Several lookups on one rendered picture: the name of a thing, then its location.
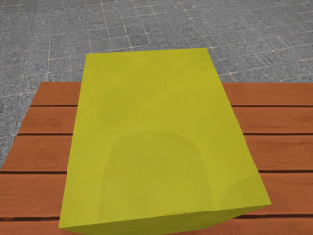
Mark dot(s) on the table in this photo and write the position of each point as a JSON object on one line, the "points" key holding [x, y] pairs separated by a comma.
{"points": [[276, 120]]}

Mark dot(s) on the carton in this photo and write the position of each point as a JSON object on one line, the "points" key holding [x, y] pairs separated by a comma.
{"points": [[156, 148]]}

